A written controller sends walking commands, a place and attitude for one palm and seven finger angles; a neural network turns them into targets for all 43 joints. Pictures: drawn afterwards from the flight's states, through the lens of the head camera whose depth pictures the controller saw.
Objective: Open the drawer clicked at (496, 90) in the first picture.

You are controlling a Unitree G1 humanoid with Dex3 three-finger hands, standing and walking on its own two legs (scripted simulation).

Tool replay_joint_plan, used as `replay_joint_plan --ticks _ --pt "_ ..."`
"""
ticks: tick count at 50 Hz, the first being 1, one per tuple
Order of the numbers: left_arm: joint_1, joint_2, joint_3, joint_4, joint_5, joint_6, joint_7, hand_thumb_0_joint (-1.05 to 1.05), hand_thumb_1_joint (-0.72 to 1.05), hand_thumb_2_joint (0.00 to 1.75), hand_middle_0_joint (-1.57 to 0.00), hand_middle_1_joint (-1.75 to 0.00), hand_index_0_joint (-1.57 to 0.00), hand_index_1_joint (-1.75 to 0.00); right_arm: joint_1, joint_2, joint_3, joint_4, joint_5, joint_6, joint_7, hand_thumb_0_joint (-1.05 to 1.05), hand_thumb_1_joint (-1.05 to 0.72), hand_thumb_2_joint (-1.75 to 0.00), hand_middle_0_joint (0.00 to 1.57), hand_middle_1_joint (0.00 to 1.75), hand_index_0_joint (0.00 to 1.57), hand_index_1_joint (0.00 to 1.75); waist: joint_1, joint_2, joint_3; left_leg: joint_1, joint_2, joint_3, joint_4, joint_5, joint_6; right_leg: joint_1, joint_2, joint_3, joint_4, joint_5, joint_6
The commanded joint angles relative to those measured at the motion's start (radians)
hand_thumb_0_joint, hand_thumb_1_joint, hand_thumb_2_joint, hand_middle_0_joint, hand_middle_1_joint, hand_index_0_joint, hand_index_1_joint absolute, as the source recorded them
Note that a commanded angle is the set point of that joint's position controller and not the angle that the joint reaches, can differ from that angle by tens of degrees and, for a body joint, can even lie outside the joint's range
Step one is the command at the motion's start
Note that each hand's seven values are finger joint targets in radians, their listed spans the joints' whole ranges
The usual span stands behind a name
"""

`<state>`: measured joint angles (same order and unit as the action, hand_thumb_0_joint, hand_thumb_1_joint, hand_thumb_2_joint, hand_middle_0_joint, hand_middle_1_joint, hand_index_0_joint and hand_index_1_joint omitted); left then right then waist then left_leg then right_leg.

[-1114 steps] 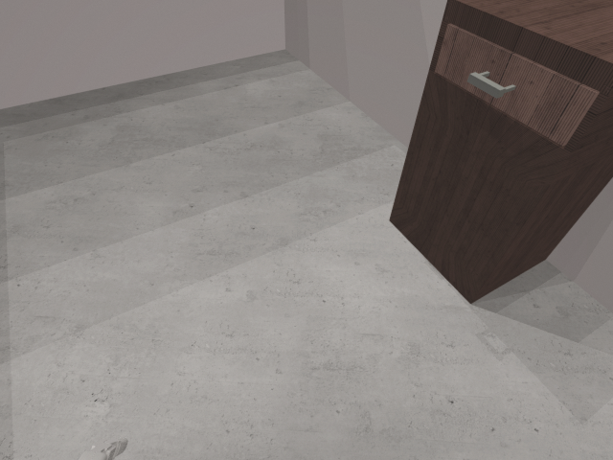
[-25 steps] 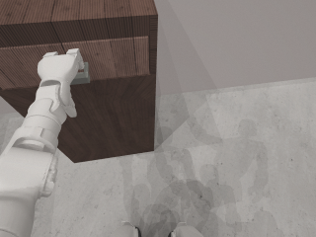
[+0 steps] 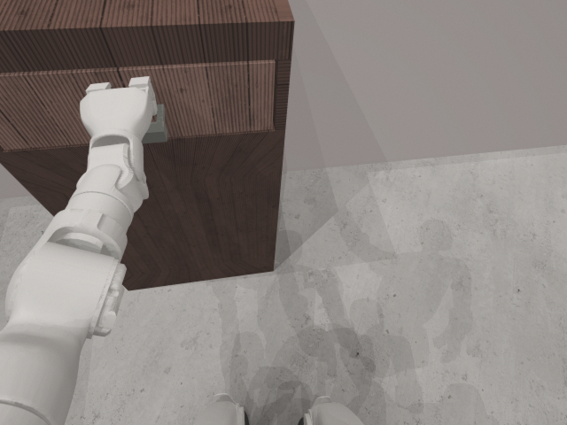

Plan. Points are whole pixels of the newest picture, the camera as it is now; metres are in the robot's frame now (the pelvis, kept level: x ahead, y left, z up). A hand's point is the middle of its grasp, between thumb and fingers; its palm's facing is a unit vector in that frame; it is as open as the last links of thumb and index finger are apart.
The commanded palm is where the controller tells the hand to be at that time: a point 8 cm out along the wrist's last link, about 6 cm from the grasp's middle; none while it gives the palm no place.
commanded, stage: lower the fingers behind the handle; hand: left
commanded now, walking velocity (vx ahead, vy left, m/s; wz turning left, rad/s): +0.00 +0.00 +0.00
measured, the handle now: (131, 123) +0.56 +0.20 +0.06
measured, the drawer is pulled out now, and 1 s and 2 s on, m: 0.00 0.00 0.00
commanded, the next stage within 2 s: lift the fingers back up to retry in 0.32 s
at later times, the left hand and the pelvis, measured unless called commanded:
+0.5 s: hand (131, 140) +0.52 +0.19 +0.07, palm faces -0.01 -0.01 -1.00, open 13.6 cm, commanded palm +0.51 +0.18 +0.10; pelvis -0.01 +0.00 +0.00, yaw -1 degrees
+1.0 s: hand (129, 132) +0.52 +0.19 +0.08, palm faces -0.04 -0.05 -1.00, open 13.4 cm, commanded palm +0.51 +0.19 +0.17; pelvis +0.04 -0.01 +0.02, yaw +0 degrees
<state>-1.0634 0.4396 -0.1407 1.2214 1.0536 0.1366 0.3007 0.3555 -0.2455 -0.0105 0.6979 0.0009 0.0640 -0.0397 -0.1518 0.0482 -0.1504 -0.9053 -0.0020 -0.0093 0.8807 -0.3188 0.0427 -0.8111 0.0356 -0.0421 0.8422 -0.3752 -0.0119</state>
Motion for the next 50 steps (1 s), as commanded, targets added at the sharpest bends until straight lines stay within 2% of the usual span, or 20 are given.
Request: replay_joint_plan --ticks 1,3,6,7,9,11,13,18,24,25,32,35,37,38,39,40,42,45,48,50 --pt "-0.353 0.155 0.006 -0.102 0.033 -0.022 -0.031 0.0 -0.5 0.3 -0.3 -1.2 -0.3 -1.2 0.158 -0.172 -0.064 -0.052 0.0 -0.013 -0.017 0.0 -0.9 -0.9 0.2 0.3 0.2 0.3 -0.065 -0.013 -0.246 0.297 -0.006 -0.017 -0.099 -0.019 0.017 -0.024 0.032 0.005 -0.136 0.012 -0.014" --pt "-0.346 0.127 -0.018 -0.098 0.03 -0.025 -0.032 0.0 -0.5 0.3 -0.3 -1.2 -0.3 -1.2 0.161 -0.171 -0.062 -0.057 0.002 -0.017 -0.019 0.0 -0.9 -0.9 0.2 0.3 0.2 0.3 -0.069 -0.017 -0.244 0.291 -0.005 -0.021 -0.097 -0.045 0.016 -0.046 0.032 0.003 -0.129 -0.005 -0.012" --pt "-0.355 0.148 0.003 -0.122 0.022 -0.031 -0.034 0.0 -0.5 0.3 -0.3 -1.2 -0.3 -1.2 0.162 -0.171 -0.065 -0.06 0.002 -0.021 -0.017 0.0 -0.9 -0.9 0.2 0.3 0.2 0.3 -0.057 -0.006 -0.277 0.299 -0.003 -0.029 -0.092 -0.045 0.015 -0.043 0.033 0.003 -0.119 -0.009 -0.016" --pt "-0.359 0.125 -0.02 -0.113 0.018 -0.029 -0.033 0.0 -0.5 0.3 -0.3 -1.2 -0.3 -1.2 0.165 -0.17 -0.063 -0.062 0.003 -0.024 -0.017 0.0 -0.9 -0.9 0.2 0.3 0.2 0.3 -0.068 -0.008 -0.265 0.294 -0.004 -0.028 -0.095 -0.07 0.016 -0.056 0.033 0.002 -0.121 -0.025 -0.011" --pt "-0.359 0.157 0.003 -0.115 0.016 -0.027 -0.032 0.0 -0.5 0.3 -0.3 -1.2 -0.3 -1.2 0.17 -0.174 -0.062 -0.056 0.005 -0.027 -0.018 0.0 -0.9 -0.9 0.2 0.3 0.2 0.3 -0.061 -0.015 -0.27 0.277 -0.002 -0.028 -0.094 -0.073 0.016 -0.045 0.033 0.004 -0.118 -0.025 -0.011" --pt "-0.368 0.16 0.011 -0.131 0.006 -0.026 -0.033 0.0 -0.5 0.3 -0.3 -1.2 -0.3 -1.2 0.172 -0.175 -0.064 -0.055 0.004 -0.028 -0.018 0.0 -0.9 -0.9 0.2 0.3 0.2 0.3 -0.06 -0.019 -0.292 0.287 -0.002 -0.028 -0.091 -0.056 0.018 -0.032 0.034 0.007 -0.122 -0.015 -0.012" --pt "-0.371 0.154 0.001 -0.126 0.01 -0.023 -0.032 0.0 -0.5 0.3 -0.3 -1.2 -0.3 -1.2 0.175 -0.173 -0.064 -0.049 0.006 -0.029 -0.017 0.0 -0.9 -0.9 0.2 0.3 0.2 0.3 -0.064 0.003 -0.281 0.289 0.0 -0.027 -0.091 -0.069 0.016 -0.052 0.034 0.005 -0.119 -0.022 -0.011" --pt "-0.358 0.169 0.011 -0.124 0.005 -0.025 -0.033 0.0 -0.5 0.3 -0.3 -1.2 -0.3 -1.2 0.177 -0.175 -0.061 -0.044 0.008 -0.03 -0.018 0.0 -0.9 -0.9 0.2 0.3 0.2 0.3 -0.061 -0.015 -0.265 0.276 0.0 -0.025 -0.096 -0.073 0.017 -0.038 0.034 0.007 -0.128 -0.023 -0.01" --pt "-0.359 0.191 0.035 -0.209 -0.002 -0.045 -0.033 0.0 -0.5 0.3 -0.3 -1.2 -0.3 -1.2 0.172 -0.167 -0.064 -0.052 0.008 -0.026 -0.018 0.0 -0.9 -0.9 0.2 0.3 0.2 0.3 -0.029 0.029 -0.341 0.346 0.001 -0.018 -0.108 0.0 0.013 0.024 0.036 0.01 -0.14 0.02 -0.013" --pt "-0.372 0.185 0.029 -0.217 -0.005 -0.045 -0.03 0.0 -0.5 0.3 -0.3 -1.2 -0.3 -1.2 0.17 -0.166 -0.067 -0.05 0.01 -0.027 -0.018 0.0 -0.9 -0.9 0.2 0.3 0.2 0.3 -0.039 0.016 -0.326 0.354 0.003 -0.021 -0.113 -0.008 0.015 0.023 0.037 0.012 -0.15 0.017 -0.012" --pt "-0.415 0.206 0.055 -0.335 -0.008 -0.074 -0.008 0.0 -0.5 0.3 -0.3 -1.2 -0.3 -1.2 0.163 -0.16 -0.073 -0.048 0.011 -0.034 -0.025 0.0 -0.9 -0.9 0.2 0.3 0.2 0.3 -0.023 0.036 -0.385 0.476 0.007 -0.033 -0.143 0.094 0.013 0.078 0.039 0.011 -0.177 0.077 -0.014" --pt "-0.446 0.202 0.053 -0.384 -0.008 -0.081 0.003 0.0 -0.5 0.3 -0.3 -1.2 -0.3 -1.2 0.155 -0.158 -0.076 -0.043 0.012 -0.038 -0.028 0.0 -0.9 -0.9 0.2 0.3 0.2 0.3 -0.023 0.054 -0.369 0.515 0.008 -0.034 -0.159 0.122 0.01 0.087 0.039 0.009 -0.189 0.097 -0.017" --pt "-0.445 0.2 0.061 -0.432 -0.011 -0.09 0.009 0.0 -0.5 0.3 -0.3 -1.2 -0.3 -1.2 0.152 -0.154 -0.079 -0.046 0.008 -0.04 -0.027 0.0 -0.9 -0.9 0.2 0.3 0.2 0.3 -0.01 0.073 -0.424 0.571 0.006 -0.03 -0.157 0.198 0.01 0.12 0.04 0.011 -0.196 0.139 -0.018" --pt "-0.454 0.228 0.083 -0.439 -0.011 -0.089 0.014 0.0 -0.5 0.3 -0.3 -1.2 -0.3 -1.2 0.151 -0.158 -0.079 -0.041 0.009 -0.038 -0.028 0.0 -0.9 -0.9 0.2 0.3 0.2 0.3 -0.01 0.058 -0.411 0.572 0.008 -0.033 -0.159 0.217 0.009 0.128 0.041 0.009 -0.198 0.158 -0.019" --pt "-0.458 0.197 0.058 -0.465 -0.012 -0.092 0.014 0.0 -0.5 0.3 -0.3 -1.2 -0.3 -1.2 0.148 -0.155 -0.08 -0.044 0.007 -0.04 -0.029 0.0 -0.9 -0.9 0.2 0.3 0.2 0.3 -0.012 0.063 -0.431 0.598 0.005 -0.031 -0.16 0.243 0.009 0.139 0.04 0.009 -0.202 0.17 -0.017" --pt "-0.46 0.216 0.08 -0.491 -0.015 -0.095 0.017 0.0 -0.5 0.3 -0.3 -1.2 -0.3 -1.2 0.144 -0.155 -0.081 -0.042 0.006 -0.04 -0.027 0.0 -0.9 -0.9 0.2 0.3 0.2 0.3 -0.001 0.082 -0.435 0.616 0.007 -0.031 -0.164 0.27 0.006 0.151 0.041 0.006 -0.203 0.188 -0.021" --pt "-0.446 0.197 0.072 -0.53 -0.03 -0.104 0.015 0.0 -0.5 0.3 -0.3 -1.2 -0.3 -1.2 0.137 -0.151 -0.084 -0.042 0.004 -0.041 -0.027 0.0 -0.9 -0.9 0.2 0.3 0.2 0.3 0.004 0.087 -0.461 0.66 0.006 -0.029 -0.166 0.336 0.005 0.185 0.04 0.006 -0.211 0.233 -0.02" --pt "-0.442 0.234 0.1 -0.58 -0.034 -0.107 0.015 0.0 -0.5 0.3 -0.3 -1.2 -0.3 -1.2 0.122 -0.156 -0.086 -0.041 0.006 -0.036 -0.029 0.0 -0.9 -0.9 0.2 0.3 0.2 0.3 0.008 0.067 -0.463 0.682 0.002 -0.025 -0.171 0.395 0.005 0.229 0.04 0.006 -0.219 0.297 -0.018" --pt "-0.436 0.233 0.1 -0.627 -0.04 -0.11 0.013 0.0 -0.5 0.3 -0.3 -1.2 -0.3 -1.2 0.108 -0.153 -0.087 -0.037 0.006 -0.036 -0.027 0.0 -0.9 -0.9 0.2 0.3 0.2 0.3 0.019 0.1 -0.475 0.725 0.0 -0.021 -0.173 0.494 0.0 0.261 0.038 0.005 -0.22 0.373 -0.019" --pt "-0.41 0.241 0.11 -0.631 -0.04 -0.094 0.009 0.0 -0.5 0.3 -0.3 -1.2 -0.3 -1.2 0.096 -0.154 -0.085 -0.039 0.01 -0.029 -0.021 0.0 -0.9 -0.9 0.2 0.3 0.2 0.3 0.029 0.079 -0.468 0.726 -0.002 -0.019 -0.18 0.531 -0.002 0.294 0.037 0.005 -0.225 0.409 -0.018"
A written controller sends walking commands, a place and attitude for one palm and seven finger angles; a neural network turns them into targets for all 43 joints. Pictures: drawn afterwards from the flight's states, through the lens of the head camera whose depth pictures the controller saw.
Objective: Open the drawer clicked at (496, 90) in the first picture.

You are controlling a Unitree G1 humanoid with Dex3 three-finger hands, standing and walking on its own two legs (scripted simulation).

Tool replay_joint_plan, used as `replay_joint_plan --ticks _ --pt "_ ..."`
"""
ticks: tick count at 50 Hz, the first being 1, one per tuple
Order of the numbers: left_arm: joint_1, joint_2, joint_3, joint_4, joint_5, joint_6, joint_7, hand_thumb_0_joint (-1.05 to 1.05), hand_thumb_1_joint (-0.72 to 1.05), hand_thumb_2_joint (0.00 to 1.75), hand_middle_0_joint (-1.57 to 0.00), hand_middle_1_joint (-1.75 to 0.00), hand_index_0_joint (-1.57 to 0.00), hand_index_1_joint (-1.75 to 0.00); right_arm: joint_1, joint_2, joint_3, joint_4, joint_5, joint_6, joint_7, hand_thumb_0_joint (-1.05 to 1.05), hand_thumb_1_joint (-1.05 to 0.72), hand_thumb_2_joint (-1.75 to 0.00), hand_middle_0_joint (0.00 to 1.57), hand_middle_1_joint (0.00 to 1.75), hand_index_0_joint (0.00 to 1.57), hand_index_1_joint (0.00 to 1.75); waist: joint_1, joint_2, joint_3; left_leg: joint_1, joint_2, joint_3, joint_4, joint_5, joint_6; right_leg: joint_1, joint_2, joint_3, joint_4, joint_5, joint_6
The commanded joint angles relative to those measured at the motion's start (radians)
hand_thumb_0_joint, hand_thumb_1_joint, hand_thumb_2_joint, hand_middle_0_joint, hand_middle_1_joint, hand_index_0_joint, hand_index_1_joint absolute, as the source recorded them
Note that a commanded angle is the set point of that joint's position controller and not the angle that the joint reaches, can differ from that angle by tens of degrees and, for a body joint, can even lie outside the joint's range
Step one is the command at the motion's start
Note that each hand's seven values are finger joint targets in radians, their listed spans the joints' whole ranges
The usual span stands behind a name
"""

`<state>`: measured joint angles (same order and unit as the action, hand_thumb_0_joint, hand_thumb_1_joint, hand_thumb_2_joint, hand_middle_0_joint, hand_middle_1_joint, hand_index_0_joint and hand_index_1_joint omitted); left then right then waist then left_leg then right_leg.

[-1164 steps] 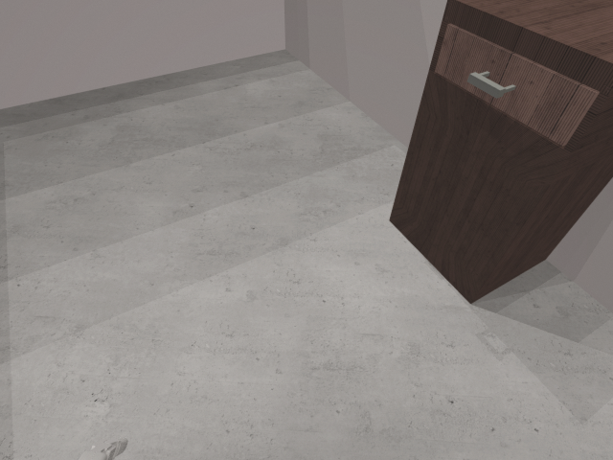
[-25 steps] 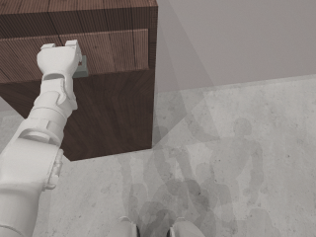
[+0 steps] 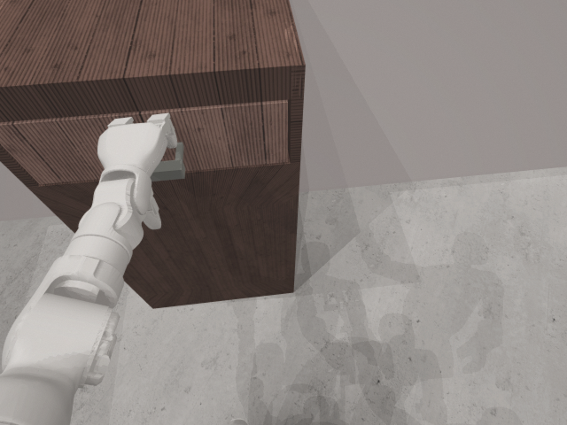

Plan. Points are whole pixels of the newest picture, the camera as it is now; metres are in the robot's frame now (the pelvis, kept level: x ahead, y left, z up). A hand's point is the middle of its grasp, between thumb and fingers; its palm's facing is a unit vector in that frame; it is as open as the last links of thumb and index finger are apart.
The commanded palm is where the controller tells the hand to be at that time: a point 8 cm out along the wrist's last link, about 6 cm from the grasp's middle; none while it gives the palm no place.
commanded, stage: lift the fingers back up to retry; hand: left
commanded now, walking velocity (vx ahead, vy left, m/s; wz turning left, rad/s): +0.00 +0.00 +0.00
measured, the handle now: (152, 161) +0.52 +0.20 +0.04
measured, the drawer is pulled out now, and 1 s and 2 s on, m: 0.00 0.00 0.00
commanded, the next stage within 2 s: re-aim the fingers above the handle in 0.20 s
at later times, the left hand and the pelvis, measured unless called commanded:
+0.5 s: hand (150, 160) +0.48 +0.19 +0.08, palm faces -0.04 -0.03 -1.00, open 13.6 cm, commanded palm +0.47 +0.19 +0.14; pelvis +0.01 -0.02 +0.01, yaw +1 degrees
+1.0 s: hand (148, 159) +0.48 +0.19 +0.09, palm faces -0.03 -0.04 -1.00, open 13.6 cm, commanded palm +0.47 +0.21 +0.15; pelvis +0.00 -0.01 +0.01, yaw -1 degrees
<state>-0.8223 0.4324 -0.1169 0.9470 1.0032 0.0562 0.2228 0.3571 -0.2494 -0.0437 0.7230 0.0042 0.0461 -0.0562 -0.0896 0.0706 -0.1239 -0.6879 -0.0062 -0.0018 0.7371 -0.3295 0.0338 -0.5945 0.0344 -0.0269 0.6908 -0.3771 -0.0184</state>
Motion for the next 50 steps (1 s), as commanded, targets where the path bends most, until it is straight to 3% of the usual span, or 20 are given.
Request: replay_joint_plan --ticks 1,5,7,8,13,16,18,19,20,23,24,26,28,36,39,40,42,44,47,50 --pt "-0.657 0.247 0.087 -0.402 -0.001 -0.018 0.081 0.0 -0.5 0.3 -0.3 -1.2 -0.3 -1.2 0.082 -0.148 -0.053 -0.072 0.005 -0.01 -0.004 0.0 -0.9 -0.9 0.2 0.3 0.2 0.3 -0.028 0.068 -0.522 0.529 0.001 -0.021 -0.034 0.586 0.008 0.109 0.035 -0.006 -0.076 0.45 -0.012" --pt "-0.564 0.171 0.04 -0.276 0.012 0.022 0.068 0.0 -0.5 0.3 -0.3 -1.2 -0.3 -1.2 0.068 -0.145 -0.054 -0.056 0.012 0.005 0.005 0.0 -0.9 -0.9 0.2 0.3 0.2 0.3 -0.036 -0.007 -0.399 0.47 -0.003 -0.015 -0.054 0.537 0.01 0.097 0.034 -0.014 -0.092 0.44 -0.011" --pt "-0.557 0.166 0.035 -0.288 0.009 0.025 0.054 0.0 -0.5 0.3 -0.3 -1.2 -0.3 -1.2 0.055 -0.144 -0.054 -0.068 0.012 0.011 0.008 0.0 -0.9 -0.9 0.2 0.3 0.2 0.3 -0.028 -0.004 -0.424 0.47 -0.011 0.0 -0.06 0.534 0.014 0.141 0.026 -0.002 -0.097 0.473 -0.009" --pt "-0.564 0.198 0.058 -0.272 0.009 0.029 0.049 0.0 -0.5 0.3 -0.3 -1.2 -0.3 -1.2 0.052 -0.149 -0.054 -0.064 0.013 0.018 0.007 0.0 -0.9 -0.9 0.2 0.3 0.2 0.3 -0.032 -0.032 -0.412 0.456 -0.012 0.002 -0.06 0.512 0.016 0.154 0.025 0.0 -0.098 0.489 -0.009" --pt "-0.525 0.205 0.066 -0.278 0.0 0.012 0.017 0.0 -0.5 0.3 -0.3 -1.2 -0.3 -1.2 0.028 -0.146 -0.054 -0.083 0.012 0.031 0.003 0.0 -0.9 -0.9 0.2 0.3 0.2 0.3 -0.018 -0.049 -0.428 0.432 -0.027 0.02 -0.066 0.495 0.023 0.224 0.013 0.017 -0.1 0.562 -0.004" --pt "-0.499 0.236 0.083 -0.226 0.008 0.005 0.007 0.0 -0.5 0.3 -0.3 -1.2 -0.3 -1.2 0.018 -0.148 -0.047 -0.087 0.015 0.04 -0.002 0.0 -0.9 -0.9 0.2 0.3 0.2 0.3 -0.016 -0.084 -0.377 0.369 -0.033 0.024 -0.078 0.433 0.023 0.242 0.007 0.021 -0.109 0.543 -0.003" --pt "-0.486 0.222 0.068 -0.183 0.016 0.012 0.005 0.0 -0.5 0.3 -0.3 -1.2 -0.3 -1.2 0.017 -0.148 -0.046 -0.087 0.019 0.042 -0.004 0.0 -0.9 -0.9 0.2 0.3 0.2 0.3 -0.023 -0.095 -0.333 0.341 -0.034 0.031 -0.083 0.387 0.024 0.218 0.005 0.023 -0.115 0.519 0.0" --pt "-0.506 0.267 0.098 -0.2 0.019 0.005 0.007 0.0 -0.5 0.3 -0.3 -1.2 -0.3 -1.2 0.019 -0.152 -0.044 -0.089 0.021 0.043 -0.005 0.0 -0.9 -0.9 0.2 0.3 0.2 0.3 -0.017 -0.087 -0.352 0.335 -0.032 0.029 -0.086 0.377 0.022 0.227 0.003 0.027 -0.112 0.508 0.0" --pt "-0.51 0.237 0.072 -0.206 0.016 0.002 0.005 0.0 -0.5 0.3 -0.3 -1.2 -0.3 -1.2 0.014 -0.148 -0.046 -0.096 0.019 0.042 -0.005 0.0 -0.9 -0.9 0.2 0.3 0.2 0.3 -0.018 -0.066 -0.358 0.344 -0.036 0.034 -0.085 0.378 0.023 0.228 0.003 0.03 -0.115 0.511 -0.001" --pt "-0.513 0.298 0.12 -0.214 0.021 -0.014 0.009 0.0 -0.5 0.3 -0.3 -1.2 -0.3 -1.2 0.022 -0.149 -0.05 -0.093 0.019 0.046 -0.006 0.0 -0.9 -0.9 0.2 0.3 0.2 0.3 -0.012 -0.04 -0.396 0.353 -0.034 0.034 -0.076 0.393 0.023 0.243 0.002 0.035 -0.103 0.529 -0.002" --pt "-0.518 0.258 0.085 -0.213 0.02 -0.015 0.008 0.0 -0.5 0.3 -0.3 -1.2 -0.3 -1.2 0.021 -0.146 -0.048 -0.096 0.019 0.047 -0.006 0.0 -0.9 -0.9 0.2 0.3 0.2 0.3 -0.017 -0.028 -0.387 0.353 -0.036 0.035 -0.079 0.394 0.022 0.231 0.003 0.033 -0.105 0.521 -0.003" --pt "-0.514 0.247 0.087 -0.216 0.01 -0.025 0.007 0.0 -0.5 0.3 -0.3 -1.2 -0.3 -1.2 0.027 -0.145 -0.052 -0.095 0.018 0.043 -0.003 0.0 -0.9 -0.9 0.2 0.3 0.2 0.3 -0.02 -0.062 -0.384 0.35 -0.033 0.035 -0.076 0.397 0.024 0.239 0.004 0.033 -0.112 0.529 -0.001" --pt "-0.521 0.289 0.112 -0.217 0.011 -0.028 0.011 0.0 -0.5 0.3 -0.3 -1.2 -0.3 -1.2 0.028 -0.152 -0.051 -0.094 0.021 0.044 -0.007 0.0 -0.9 -0.9 0.2 0.3 0.2 0.3 -0.019 -0.055 -0.39 0.339 -0.033 0.036 -0.081 0.365 0.024 0.241 0.002 0.037 -0.111 0.509 0.002" --pt "-0.535 0.342 0.144 -0.196 0.016 -0.034 0.022 0.0 -0.5 0.3 -0.3 -1.2 -0.3 -1.2 0.041 -0.157 -0.05 -0.085 0.023 0.038 -0.012 0.0 -0.9 -0.9 0.2 0.3 0.2 0.3 -0.018 -0.056 -0.383 0.315 -0.032 0.034 -0.092 0.345 0.026 0.248 0.005 0.041 -0.123 0.476 0.001" --pt "-0.548 0.338 0.141 -0.201 0.02 -0.036 0.03 0.0 -0.5 0.3 -0.3 -1.2 -0.3 -1.2 0.047 -0.155 -0.052 -0.083 0.026 0.032 -0.012 0.0 -0.9 -0.9 0.2 0.3 0.2 0.3 -0.016 -0.017 -0.392 0.335 -0.029 0.032 -0.099 0.335 0.024 0.225 0.009 0.035 -0.121 0.435 -0.003" --pt "-0.547 0.351 0.149 -0.186 0.023 -0.035 0.033 0.0 -0.5 0.3 -0.3 -1.2 -0.3 -1.2 0.049 -0.156 -0.051 -0.08 0.026 0.031 -0.012 0.0 -0.9 -0.9 0.2 0.3 0.2 0.3 -0.018 -0.023 -0.371 0.329 -0.026 0.031 -0.103 0.318 0.024 0.211 0.011 0.032 -0.126 0.406 -0.003" --pt "-0.556 0.395 0.178 -0.188 0.027 -0.04 0.036 0.0 -0.5 0.3 -0.3 -1.2 -0.3 -1.2 0.053 -0.158 -0.049 -0.083 0.027 0.03 -0.015 0.0 -0.9 -0.9 0.2 0.3 0.2 0.3 -0.011 -0.036 -0.398 0.312 -0.028 0.031 -0.104 0.322 0.025 0.245 0.008 0.039 -0.121 0.422 -0.001" --pt "-0.558 0.368 0.158 -0.189 0.028 -0.037 0.04 0.0 -0.5 0.3 -0.3 -1.2 -0.3 -1.2 0.051 -0.155 -0.048 -0.083 0.028 0.026 -0.015 0.0 -0.9 -0.9 0.2 0.3 0.2 0.3 -0.013 -0.01 -0.386 0.326 -0.026 0.032 -0.107 0.324 0.023 0.22 0.011 0.031 -0.124 0.406 -0.004" --pt "-0.552 0.407 0.188 -0.16 0.031 -0.036 0.042 0.0 -0.5 0.3 -0.3 -1.2 -0.3 -1.2 0.057 -0.159 -0.046 -0.082 0.029 0.024 -0.017 0.0 -0.9 -0.9 0.2 0.3 0.2 0.3 -0.008 -0.034 -0.384 0.314 -0.023 0.028 -0.112 0.317 0.023 0.226 0.013 0.03 -0.124 0.389 -0.004" --pt "-0.598 0.405 0.173 -0.164 0.037 -0.032 0.049 0.0 -0.5 0.3 -0.3 -1.2 -0.3 -1.2 0.057 -0.16 -0.044 -0.081 0.03 0.017 -0.02 0.0 -0.9 -0.9 0.2 0.3 0.2 0.3 -0.02 -0.023 -0.374 0.321 -0.02 0.026 -0.117 0.286 0.023 0.194 0.014 0.028 -0.131 0.339 -0.004"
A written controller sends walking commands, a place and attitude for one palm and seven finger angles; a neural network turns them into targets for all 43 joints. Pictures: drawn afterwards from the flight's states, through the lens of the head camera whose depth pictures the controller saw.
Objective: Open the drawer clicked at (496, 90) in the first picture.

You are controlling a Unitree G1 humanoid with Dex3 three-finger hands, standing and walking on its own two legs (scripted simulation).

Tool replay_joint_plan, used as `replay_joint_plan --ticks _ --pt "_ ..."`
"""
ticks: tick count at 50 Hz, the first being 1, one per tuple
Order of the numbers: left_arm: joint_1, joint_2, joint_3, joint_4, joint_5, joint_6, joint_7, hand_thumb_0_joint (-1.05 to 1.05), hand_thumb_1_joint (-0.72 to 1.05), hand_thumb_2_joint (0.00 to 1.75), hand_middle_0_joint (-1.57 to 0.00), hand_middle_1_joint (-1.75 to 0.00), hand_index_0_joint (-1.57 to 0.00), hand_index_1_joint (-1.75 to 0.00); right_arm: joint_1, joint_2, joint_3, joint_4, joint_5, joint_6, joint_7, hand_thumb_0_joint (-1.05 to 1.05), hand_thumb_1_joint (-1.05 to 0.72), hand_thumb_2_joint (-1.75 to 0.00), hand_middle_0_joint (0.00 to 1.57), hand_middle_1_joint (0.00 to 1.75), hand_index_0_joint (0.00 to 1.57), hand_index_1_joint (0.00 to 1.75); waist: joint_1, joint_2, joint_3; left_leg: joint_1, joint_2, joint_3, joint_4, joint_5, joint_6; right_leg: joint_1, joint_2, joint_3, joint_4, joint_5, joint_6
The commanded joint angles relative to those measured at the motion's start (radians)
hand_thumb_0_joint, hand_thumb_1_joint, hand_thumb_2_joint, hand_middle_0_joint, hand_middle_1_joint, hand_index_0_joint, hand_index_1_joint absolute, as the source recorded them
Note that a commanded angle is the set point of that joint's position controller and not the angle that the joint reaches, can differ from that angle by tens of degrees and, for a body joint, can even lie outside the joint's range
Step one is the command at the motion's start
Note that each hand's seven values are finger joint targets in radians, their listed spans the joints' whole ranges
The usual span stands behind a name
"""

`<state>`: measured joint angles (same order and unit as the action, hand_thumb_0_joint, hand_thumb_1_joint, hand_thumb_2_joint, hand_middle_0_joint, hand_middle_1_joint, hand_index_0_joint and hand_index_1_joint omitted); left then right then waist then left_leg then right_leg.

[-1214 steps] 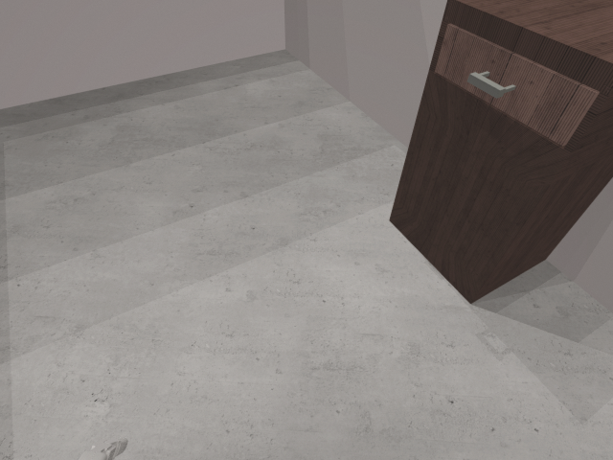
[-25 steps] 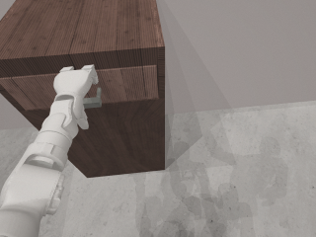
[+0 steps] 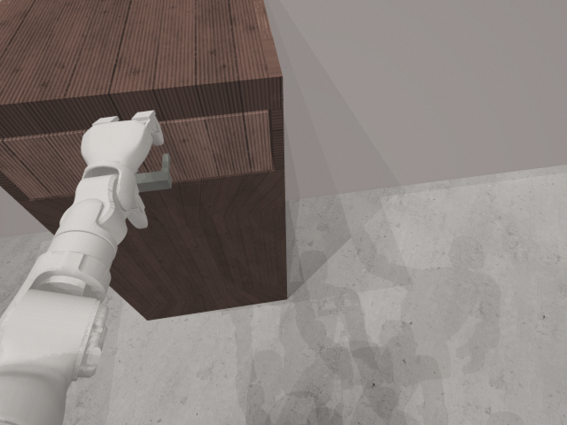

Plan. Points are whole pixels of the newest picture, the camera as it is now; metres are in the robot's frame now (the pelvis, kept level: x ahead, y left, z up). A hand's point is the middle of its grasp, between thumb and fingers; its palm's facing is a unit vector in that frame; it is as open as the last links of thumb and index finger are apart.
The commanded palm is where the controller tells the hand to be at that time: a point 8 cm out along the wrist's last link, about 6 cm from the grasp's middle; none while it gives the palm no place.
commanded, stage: re-aim the fingers above the handle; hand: left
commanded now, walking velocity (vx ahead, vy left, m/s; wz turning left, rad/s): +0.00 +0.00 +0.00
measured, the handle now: (139, 172) +0.52 +0.22 +0.03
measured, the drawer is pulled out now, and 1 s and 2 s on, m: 0.00 0.00 0.00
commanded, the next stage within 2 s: lower the fingers behind the handle in 1.32 s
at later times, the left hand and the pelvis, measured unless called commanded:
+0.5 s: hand (130, 168) +0.48 +0.21 +0.08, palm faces -0.02 -0.04 -1.00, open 13.6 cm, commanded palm +0.47 +0.25 +0.15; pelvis -0.01 +0.01 +0.00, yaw -1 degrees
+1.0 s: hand (126, 167) +0.48 +0.21 +0.09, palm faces -0.02 -0.04 -1.00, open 13.6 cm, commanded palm +0.47 +0.25 +0.15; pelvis +0.00 +0.00 +0.00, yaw -1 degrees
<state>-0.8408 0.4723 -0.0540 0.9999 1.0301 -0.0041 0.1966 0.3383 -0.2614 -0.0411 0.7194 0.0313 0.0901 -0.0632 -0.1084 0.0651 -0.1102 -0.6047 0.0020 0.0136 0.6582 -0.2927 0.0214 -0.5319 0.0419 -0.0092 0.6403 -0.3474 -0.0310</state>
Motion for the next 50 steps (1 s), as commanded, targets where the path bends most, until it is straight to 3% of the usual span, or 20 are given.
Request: replay_joint_plan --ticks 1,4,6,9,12,14,19,21,23,26,27,32,33,36,38,41,43,46,48,50 --pt "-0.571 0.4 0.141 -0.205 0.011 0.027 0.076 0.0 -0.5 0.3 -0.3 -1.2 -0.3 -1.2 0.076 -0.149 -0.046 -0.076 0.0 -0.027 -0.016 0.0 -0.9 -0.9 0.2 0.3 0.2 0.3 0.005 -0.039 -0.398 0.227 -0.028 0.011 -0.036 0.256 0.038 0.156 0.005 0.016 -0.085 0.318 0.009" --pt "-0.598 0.383 0.115 -0.205 0.016 0.034 0.082 0.0 -0.5 0.3 -0.3 -1.2 -0.3 -1.2 0.076 -0.147 -0.043 -0.077 0.003 -0.032 -0.019 0.0 -0.9 -0.9 0.2 0.3 0.2 0.3 -0.003 -0.001 -0.386 0.233 -0.028 0.012 -0.04 0.234 0.035 0.123 0.005 0.011 -0.084 0.288 0.01" --pt "-0.581 0.413 0.144 -0.191 0.014 0.034 0.082 0.0 -0.5 0.3 -0.3 -1.2 -0.3 -1.2 0.079 -0.149 -0.042 -0.079 0.0 -0.03 -0.021 0.0 -0.9 -0.9 0.2 0.3 0.2 0.3 0.005 -0.033 -0.407 0.231 -0.027 0.012 -0.037 0.255 0.037 0.152 0.006 0.012 -0.084 0.308 0.009" --pt "-0.593 0.42 0.133 -0.164 0.015 0.044 0.082 0.0 -0.5 0.3 -0.3 -1.2 -0.3 -1.2 0.073 -0.149 -0.036 -0.082 0.007 -0.032 -0.027 0.0 -0.9 -0.9 0.2 0.3 0.2 0.3 -0.001 -0.037 -0.364 0.198 -0.029 0.012 -0.048 0.2 0.035 0.132 0.003 0.012 -0.091 0.263 0.014" --pt "-0.619 0.457 0.151 -0.177 0.022 0.042 0.084 0.0 -0.5 0.3 -0.3 -1.2 -0.3 -1.2 0.073 -0.15 -0.034 -0.083 0.006 -0.032 -0.031 0.0 -0.9 -0.9 0.2 0.3 0.2 0.3 0.004 0.007 -0.397 0.216 -0.026 0.013 -0.045 0.217 0.034 0.136 0.002 0.015 -0.084 0.267 0.012" --pt "-0.599 0.513 0.186 -0.183 0.028 0.042 0.084 0.0 -0.5 0.3 -0.3 -1.2 -0.3 -1.2 0.065 -0.15 -0.029 -0.088 0.005 -0.028 -0.037 0.0 -0.9 -0.9 0.2 0.3 0.2 0.3 0.022 -0.005 -0.407 0.202 -0.028 0.013 -0.043 0.219 0.033 0.161 0.002 0.016 -0.079 0.276 0.011" --pt "-0.554 0.498 0.187 -0.193 0.019 0.033 0.083 0.0 -0.5 0.3 -0.3 -1.2 -0.3 -1.2 0.053 -0.146 -0.03 -0.098 0.006 -0.027 -0.038 0.0 -0.9 -0.9 0.2 0.3 0.2 0.3 0.035 -0.004 -0.406 0.203 -0.026 0.018 -0.048 0.227 0.032 0.173 0.003 0.013 -0.081 0.285 0.012" --pt "-0.573 0.495 0.181 -0.183 0.019 0.031 0.08 0.0 -0.5 0.3 -0.3 -1.2 -0.3 -1.2 0.055 -0.147 -0.029 -0.097 0.009 -0.028 -0.039 0.0 -0.9 -0.9 0.2 0.3 0.2 0.3 0.024 -0.036 -0.384 0.185 -0.025 0.015 -0.051 0.208 0.033 0.169 0.003 0.014 -0.089 0.263 0.013" --pt "-0.575 0.489 0.175 -0.187 0.027 0.033 0.085 0.0 -0.5 0.3 -0.3 -1.2 -0.3 -1.2 0.06 -0.149 -0.032 -0.095 0.009 -0.032 -0.037 0.0 -0.9 -0.9 0.2 0.3 0.2 0.3 0.025 -0.006 -0.392 0.206 -0.023 0.014 -0.052 0.212 0.031 0.15 0.005 0.011 -0.084 0.258 0.011" --pt "-0.558 0.513 0.207 -0.219 0.023 0.026 0.081 0.0 -0.5 0.3 -0.3 -1.2 -0.3 -1.2 0.064 -0.149 -0.036 -0.098 0.002 -0.029 -0.035 0.0 -0.9 -0.9 0.2 0.3 0.2 0.3 0.043 -0.012 -0.459 0.235 -0.023 0.014 -0.043 0.273 0.032 0.192 0.008 0.012 -0.076 0.312 0.008" --pt "-0.563 0.493 0.186 -0.208 0.022 0.028 0.081 0.0 -0.5 0.3 -0.3 -1.2 -0.3 -1.2 0.063 -0.147 -0.034 -0.098 0.005 -0.028 -0.035 0.0 -0.9 -0.9 0.2 0.3 0.2 0.3 0.03 -0.007 -0.433 0.228 -0.024 0.018 -0.044 0.261 0.033 0.18 0.006 0.012 -0.079 0.312 0.012" --pt "-0.537 0.498 0.192 -0.199 0.022 0.034 0.079 0.0 -0.5 0.3 -0.3 -1.2 -0.3 -1.2 0.054 -0.15 -0.034 -0.095 0.007 -0.028 -0.033 0.0 -0.9 -0.9 0.2 0.3 0.2 0.3 0.037 -0.007 -0.398 0.219 -0.022 0.02 -0.052 0.248 0.032 0.177 0.006 0.013 -0.087 0.301 0.011" --pt "-0.534 0.466 0.166 -0.182 0.021 0.041 0.075 0.0 -0.5 0.3 -0.3 -1.2 -0.3 -1.2 0.057 -0.15 -0.034 -0.094 0.008 -0.028 -0.031 0.0 -0.9 -0.9 0.2 0.3 0.2 0.3 0.028 -0.018 -0.378 0.213 -0.023 0.019 -0.055 0.23 0.032 0.164 0.007 0.01 -0.091 0.285 0.012" --pt "-0.549 0.505 0.192 -0.197 0.02 0.038 0.065 0.0 -0.5 0.3 -0.3 -1.2 -0.3 -1.2 0.057 -0.155 -0.034 -0.093 0.006 -0.026 -0.033 0.0 -0.9 -0.9 0.2 0.3 0.2 0.3 0.032 -0.03 -0.398 0.214 -0.022 0.019 -0.054 0.247 0.033 0.19 0.005 0.018 -0.094 0.303 0.011" --pt "-0.563 0.457 0.157 -0.206 0.024 0.037 0.065 0.0 -0.5 0.3 -0.3 -1.2 -0.3 -1.2 0.066 -0.149 -0.038 -0.092 0.005 -0.028 -0.031 0.0 -0.9 -0.9 0.2 0.3 0.2 0.3 0.025 0.011 -0.411 0.245 -0.023 0.018 -0.05 0.276 0.032 0.169 0.008 0.01 -0.084 0.322 0.008" --pt "-0.53 0.474 0.183 -0.205 0.02 0.031 0.061 0.0 -0.5 0.3 -0.3 -1.2 -0.3 -1.2 0.059 -0.15 -0.039 -0.095 0.003 -0.025 -0.03 0.0 -0.9 -0.9 0.2 0.3 0.2 0.3 0.034 -0.021 -0.408 0.239 -0.023 0.018 -0.049 0.287 0.034 0.188 0.008 0.014 -0.09 0.334 0.008" --pt "-0.528 0.44 0.154 -0.19 0.013 0.034 0.058 0.0 -0.5 0.3 -0.3 -1.2 -0.3 -1.2 0.059 -0.149 -0.037 -0.096 0.007 -0.027 -0.029 0.0 -0.9 -0.9 0.2 0.3 0.2 0.3 0.024 -0.026 -0.37 0.225 -0.025 0.02 -0.053 0.256 0.034 0.171 0.006 0.012 -0.094 0.319 0.011" --pt "-0.537 0.502 0.198 -0.221 0.013 0.023 0.054 0.0 -0.5 0.3 -0.3 -1.2 -0.3 -1.2 0.054 -0.153 -0.037 -0.103 0.004 -0.024 -0.032 0.0 -0.9 -0.9 0.2 0.3 0.2 0.3 0.038 -0.033 -0.418 0.222 -0.027 0.021 -0.049 0.279 0.036 0.225 0.001 0.024 -0.092 0.359 0.012" --pt "-0.531 0.45 0.161 -0.215 0.016 0.026 0.054 0.0 -0.5 0.3 -0.3 -1.2 -0.3 -1.2 0.057 -0.148 -0.039 -0.099 0.004 -0.024 -0.029 0.0 -0.9 -0.9 0.2 0.3 0.2 0.3 0.028 -0.006 -0.397 0.238 -0.026 0.023 -0.05 0.28 0.034 0.19 0.003 0.015 -0.09 0.354 0.011" --pt "-0.516 0.472 0.175 -0.203 0.016 0.027 0.053 0.0 -0.5 0.3 -0.3 -1.2 -0.3 -1.2 0.052 -0.153 -0.037 -0.097 0.006 -0.024 -0.03 0.0 -0.9 -0.9 0.2 0.3 0.2 0.3 0.029 -0.02 -0.375 0.225 -0.026 0.023 -0.049 0.264 0.034 0.181 0.005 0.016 -0.094 0.336 0.012"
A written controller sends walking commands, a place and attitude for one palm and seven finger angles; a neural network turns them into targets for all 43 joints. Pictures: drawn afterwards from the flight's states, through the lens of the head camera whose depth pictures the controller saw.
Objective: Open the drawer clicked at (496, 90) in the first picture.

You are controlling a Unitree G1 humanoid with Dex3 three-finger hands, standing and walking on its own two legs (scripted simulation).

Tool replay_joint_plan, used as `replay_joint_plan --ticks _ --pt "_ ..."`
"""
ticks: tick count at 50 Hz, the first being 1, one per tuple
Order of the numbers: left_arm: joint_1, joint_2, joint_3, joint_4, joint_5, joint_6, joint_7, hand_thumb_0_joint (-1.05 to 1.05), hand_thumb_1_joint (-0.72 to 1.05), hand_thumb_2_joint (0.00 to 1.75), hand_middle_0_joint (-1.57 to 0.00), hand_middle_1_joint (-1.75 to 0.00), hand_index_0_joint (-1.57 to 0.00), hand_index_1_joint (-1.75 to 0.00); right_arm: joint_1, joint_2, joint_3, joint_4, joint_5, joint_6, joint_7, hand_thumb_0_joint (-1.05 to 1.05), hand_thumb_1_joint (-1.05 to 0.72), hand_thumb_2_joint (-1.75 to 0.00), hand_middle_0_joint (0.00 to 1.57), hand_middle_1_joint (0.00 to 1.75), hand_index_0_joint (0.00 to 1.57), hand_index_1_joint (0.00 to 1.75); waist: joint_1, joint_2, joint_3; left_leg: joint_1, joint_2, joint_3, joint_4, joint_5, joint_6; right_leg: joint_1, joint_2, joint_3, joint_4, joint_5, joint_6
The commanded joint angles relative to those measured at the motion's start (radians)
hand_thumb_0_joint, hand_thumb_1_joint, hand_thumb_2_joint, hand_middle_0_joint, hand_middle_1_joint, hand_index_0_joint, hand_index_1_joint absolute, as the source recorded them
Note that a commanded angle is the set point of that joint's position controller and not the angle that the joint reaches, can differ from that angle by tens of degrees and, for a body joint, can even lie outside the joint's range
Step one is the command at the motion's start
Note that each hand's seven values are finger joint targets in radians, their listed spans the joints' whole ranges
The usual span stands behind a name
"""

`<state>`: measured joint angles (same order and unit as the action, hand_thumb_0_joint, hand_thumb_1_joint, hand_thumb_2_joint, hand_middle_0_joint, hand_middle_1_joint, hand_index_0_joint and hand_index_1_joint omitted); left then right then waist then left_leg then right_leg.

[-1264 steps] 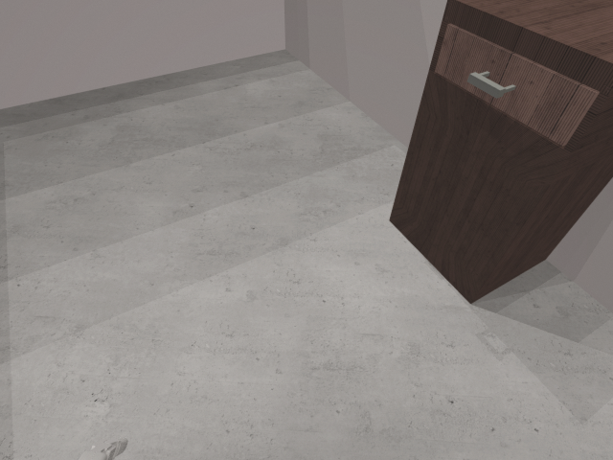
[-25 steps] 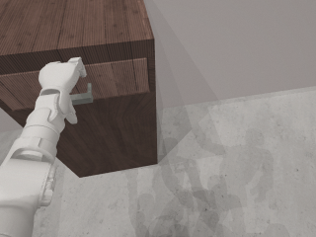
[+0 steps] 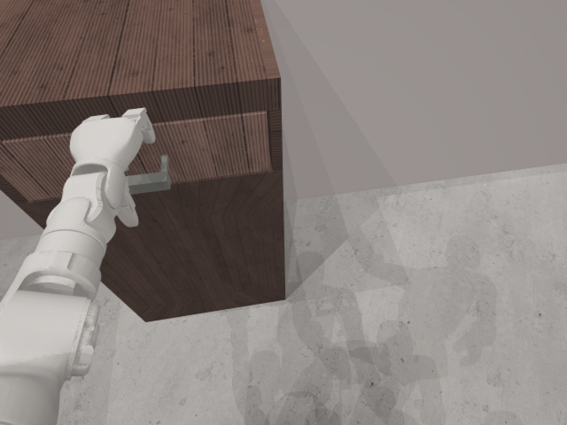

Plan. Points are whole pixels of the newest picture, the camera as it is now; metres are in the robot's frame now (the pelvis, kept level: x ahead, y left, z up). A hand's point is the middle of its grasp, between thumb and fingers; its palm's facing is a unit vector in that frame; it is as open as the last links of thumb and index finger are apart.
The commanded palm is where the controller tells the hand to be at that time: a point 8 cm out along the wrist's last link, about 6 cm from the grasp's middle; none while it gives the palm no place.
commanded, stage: re-aim the fingers above the handle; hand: left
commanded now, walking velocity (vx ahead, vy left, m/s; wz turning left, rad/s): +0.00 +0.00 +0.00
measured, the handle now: (138, 174) +0.52 +0.23 +0.03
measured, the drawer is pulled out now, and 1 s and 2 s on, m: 0.00 0.00 0.00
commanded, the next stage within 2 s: lower the fingers behind the handle in 0.32 s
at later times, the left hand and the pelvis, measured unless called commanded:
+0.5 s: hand (122, 167) +0.48 +0.22 +0.09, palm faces -0.03 -0.03 -1.00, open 13.6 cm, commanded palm +0.46 +0.25 +0.15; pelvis +0.00 +0.00 +0.00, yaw +0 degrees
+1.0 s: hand (113, 184) +0.47 +0.24 +0.06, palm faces -0.09 -0.01 -1.00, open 13.7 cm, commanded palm +0.46 +0.25 +0.11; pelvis +0.00 +0.00 -0.01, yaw +0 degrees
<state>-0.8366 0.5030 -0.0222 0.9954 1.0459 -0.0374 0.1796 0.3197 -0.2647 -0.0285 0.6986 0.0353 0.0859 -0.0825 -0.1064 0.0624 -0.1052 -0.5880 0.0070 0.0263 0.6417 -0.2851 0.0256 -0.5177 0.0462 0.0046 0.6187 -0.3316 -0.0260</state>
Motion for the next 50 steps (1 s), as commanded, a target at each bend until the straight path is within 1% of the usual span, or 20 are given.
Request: replay_joint_plan --ticks 1,5,6,10,12,13,16,18,21,24,27,29,31,35,37,38,41,43,45,50 --pt "-0.53 0.453 0.151 -0.195 0.0 0.058 0.067 0.0 -0.5 0.3 -0.3 -1.2 -0.3 -1.2 0.072 -0.149 -0.049 -0.075 0.0 -0.017 -0.012 0.0 -0.9 -0.9 0.2 0.3 0.2 0.3 0.027 -0.034 -0.387 0.197 -0.032 0.011 -0.031 0.263 0.031 0.19 -0.002 0.008 -0.075 0.335 0.008" --pt "-0.513 0.444 0.149 -0.212 0.002 0.059 0.069 0.0 -0.5 0.3 -0.3 -1.2 -0.3 -1.2 0.069 -0.146 -0.052 -0.081 0.001 -0.018 -0.012 0.0 -0.9 -0.9 0.2 0.3 0.2 0.3 0.034 -0.01 -0.409 0.21 -0.034 0.015 -0.028 0.275 0.031 0.194 -0.002 0.008 -0.067 0.357 0.008" --pt "-0.523 0.443 0.147 -0.211 0.0 0.056 0.066 0.0 -0.5 0.3 -0.3 -1.2 -0.3 -1.2 0.071 -0.146 -0.051 -0.079 -0.001 -0.015 -0.013 0.0 -0.9 -0.9 0.2 0.3 0.2 0.3 0.027 -0.028 -0.412 0.209 -0.034 0.014 -0.026 0.291 0.032 0.205 -0.003 0.009 -0.07 0.375 0.008" --pt "-0.508 0.433 0.139 -0.206 -0.005 0.059 0.065 0.0 -0.5 0.3 -0.3 -1.2 -0.3 -1.2 0.068 -0.145 -0.05 -0.082 0.002 -0.015 -0.01 0.0 -0.9 -0.9 0.2 0.3 0.2 0.3 0.033 -0.008 -0.392 0.201 -0.035 0.015 -0.032 0.268 0.029 0.195 -0.003 0.006 -0.069 0.354 0.008" --pt "-0.513 0.472 0.168 -0.223 0.0 0.052 0.065 0.0 -0.5 0.3 -0.3 -1.2 -0.3 -1.2 0.063 -0.147 -0.052 -0.079 0.002 -0.012 -0.013 0.0 -0.9 -0.9 0.2 0.3 0.2 0.3 0.036 -0.007 -0.411 0.207 -0.034 0.016 -0.027 0.291 0.03 0.212 -0.005 0.01 -0.063 0.386 0.009" --pt "-0.495 0.432 0.143 -0.223 -0.004 0.055 0.065 0.0 -0.5 0.3 -0.3 -1.2 -0.3 -1.2 0.063 -0.144 -0.053 -0.085 0.0 -0.012 -0.012 0.0 -0.9 -0.9 0.2 0.3 0.2 0.3 0.036 -0.003 -0.409 0.213 -0.037 0.017 -0.027 0.29 0.03 0.208 -0.003 0.008 -0.066 0.383 0.008" --pt "-0.496 0.448 0.159 -0.228 -0.007 0.05 0.061 0.0 -0.5 0.3 -0.3 -1.2 -0.3 -1.2 0.065 -0.147 -0.053 -0.081 -0.001 -0.01 -0.012 0.0 -0.9 -0.9 0.2 0.3 0.2 0.3 0.035 -0.043 -0.42 0.21 -0.035 0.015 -0.025 0.309 0.032 0.227 -0.003 0.009 -0.067 0.408 0.008" --pt "-0.487 0.421 0.137 -0.219 -0.008 0.054 0.061 0.0 -0.5 0.3 -0.3 -1.2 -0.3 -1.2 0.064 -0.144 -0.053 -0.082 0.002 -0.012 -0.009 0.0 -0.9 -0.9 0.2 0.3 0.2 0.3 0.034 -0.009 -0.393 0.213 -0.036 0.014 -0.031 0.289 0.029 0.2 -0.002 0.004 -0.066 0.38 0.007" --pt "-0.513 0.399 0.119 -0.209 -0.01 0.052 0.054 0.0 -0.5 0.3 -0.3 -1.2 -0.3 -1.2 0.068 -0.15 -0.054 -0.075 0.002 -0.015 -0.009 0.0 -0.9 -0.9 0.2 0.3 0.2 0.3 0.015 -0.049 -0.378 0.22 -0.031 0.012 -0.031 0.28 0.034 0.183 -0.001 0.004 -0.079 0.36 0.009" --pt "-0.481 0.397 0.115 -0.178 -0.008 0.057 0.05 0.0 -0.5 0.3 -0.3 -1.2 -0.3 -1.2 0.075 -0.151 -0.053 -0.074 0.001 -0.014 -0.007 0.0 -0.9 -0.9 0.2 0.3 0.2 0.3 0.022 -0.03 -0.371 0.203 -0.035 0.016 -0.027 0.268 0.031 0.177 -0.003 0.007 -0.073 0.363 0.01" --pt "-0.449 0.426 0.138 -0.152 -0.003 0.055 0.046 0.0 -0.5 0.3 -0.3 -1.2 -0.3 -1.2 0.077 -0.154 -0.052 -0.073 0.0 -0.008 -0.008 0.0 -0.9 -0.9 0.2 0.3 0.2 0.3 0.027 -0.059 -0.368 0.174 -0.036 0.016 -0.026 0.261 0.031 0.19 -0.007 0.01 -0.068 0.369 0.013" --pt "-0.437 0.369 0.102 -0.15 -0.008 0.055 0.046 0.0 -0.5 0.3 -0.3 -1.2 -0.3 -1.2 0.078 -0.152 -0.055 -0.075 -0.001 -0.011 -0.002 0.0 -0.9 -0.9 0.2 0.3 0.2 0.3 0.022 -0.054 -0.351 0.179 -0.035 0.018 -0.023 0.251 0.03 0.163 -0.005 0.006 -0.071 0.353 0.012" --pt "-0.421 0.388 0.116 -0.12 -0.004 0.054 0.047 0.0 -0.5 0.3 -0.3 -1.2 -0.3 -1.2 0.082 -0.156 -0.054 -0.074 -0.002 -0.008 -0.003 0.0 -0.9 -0.9 0.2 0.3 0.2 0.3 0.021 -0.075 -0.332 0.158 -0.035 0.018 -0.022 0.242 0.031 0.161 -0.003 0.007 -0.074 0.338 0.01" --pt "-0.434 0.38 0.097 -0.101 0.008 0.065 0.053 0.0 -0.5 0.3 -0.3 -1.2 -0.3 -1.2 0.093 -0.157 -0.054 -0.071 -0.002 -0.007 0.0 0.0 -0.9 -0.9 0.2 0.3 0.2 0.3 0.013 -0.06 -0.323 0.15 -0.032 0.018 -0.015 0.222 0.029 0.123 -0.003 0.004 -0.065 0.31 0.011" --pt "-0.433 0.382 0.1 -0.11 0.009 0.063 0.054 0.0 -0.5 0.3 -0.3 -1.2 -0.3 -1.2 0.096 -0.156 -0.055 -0.076 -0.004 -0.004 0.001 0.0 -0.9 -0.9 0.2 0.3 0.2 0.3 0.019 -0.046 -0.361 0.155 -0.034 0.02 -0.008 0.241 0.03 0.141 -0.004 0.009 -0.057 0.335 0.011" --pt "-0.395 0.376 0.101 -0.081 0.012 0.07 0.055 0.0 -0.5 0.3 -0.3 -1.2 -0.3 -1.2 0.098 -0.154 -0.055 -0.076 -0.004 -0.002 0.002 0.0 -0.9 -0.9 0.2 0.3 0.2 0.3 0.025 -0.05 -0.343 0.143 -0.035 0.021 -0.008 0.228 0.028 0.133 -0.002 0.004 -0.056 0.317 0.009" --pt "-0.408 0.346 0.08 -0.077 0.009 0.068 0.055 0.0 -0.5 0.3 -0.3 -1.2 -0.3 -1.2 0.104 -0.156 -0.057 -0.075 -0.006 -0.003 0.006 0.0 -0.9 -0.9 0.2 0.3 0.2 0.3 0.014 -0.067 -0.332 0.142 -0.032 0.017 -0.006 0.22 0.03 0.113 0.0 0.003 -0.062 0.297 0.008" --pt "-0.36 0.348 0.083 -0.051 0.012 0.075 0.057 0.0 -0.5 0.3 -0.3 -1.2 -0.3 -1.2 0.103 -0.156 -0.055 -0.081 -0.005 0.0 0.007 0.0 -0.9 -0.9 0.2 0.3 0.2 0.3 0.026 -0.074 -0.319 0.122 -0.033 0.02 -0.006 0.203 0.028 0.111 0.001 0.001 -0.057 0.286 0.009" --pt "-0.363 0.337 0.072 -0.043 0.014 0.078 0.057 0.0 -0.5 0.3 -0.3 -1.2 -0.3 -1.2 0.105 -0.156 -0.054 -0.082 -0.003 0.0 0.008 0.0 -0.9 -0.9 0.2 0.3 0.2 0.3 0.02 -0.074 -0.301 0.113 -0.032 0.02 -0.007 0.184 0.028 0.092 0.002 -0.002 -0.059 0.262 0.009" --pt "-0.433 0.308 0.045 -0.126 0.002 0.021 0.041 0.0 -0.5 0.3 -0.3 -1.2 -0.3 -1.2 0.123 -0.157 -0.065 -0.086 -0.006 -0.015 0.003 0.0 -0.9 -0.9 0.2 0.3 0.2 0.3 -0.008 -0.047 -0.353 0.148 -0.031 0.011 0.016 0.186 0.037 0.072 0.003 0.011 -0.053 0.262 0.01"
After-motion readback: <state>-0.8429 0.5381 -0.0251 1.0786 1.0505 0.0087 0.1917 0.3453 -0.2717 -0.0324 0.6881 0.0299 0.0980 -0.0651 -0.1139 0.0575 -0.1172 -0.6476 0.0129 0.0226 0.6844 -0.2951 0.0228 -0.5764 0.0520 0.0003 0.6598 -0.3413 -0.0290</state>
